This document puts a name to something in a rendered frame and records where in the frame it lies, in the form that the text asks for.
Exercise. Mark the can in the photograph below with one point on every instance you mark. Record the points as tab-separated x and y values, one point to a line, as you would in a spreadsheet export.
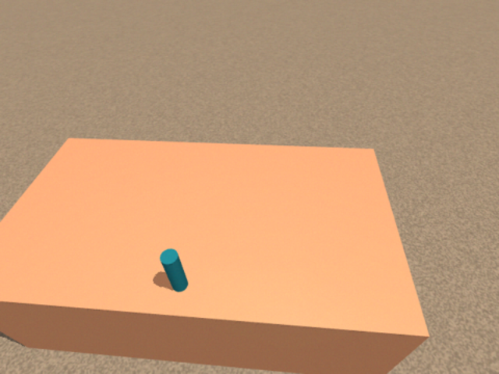
173	268

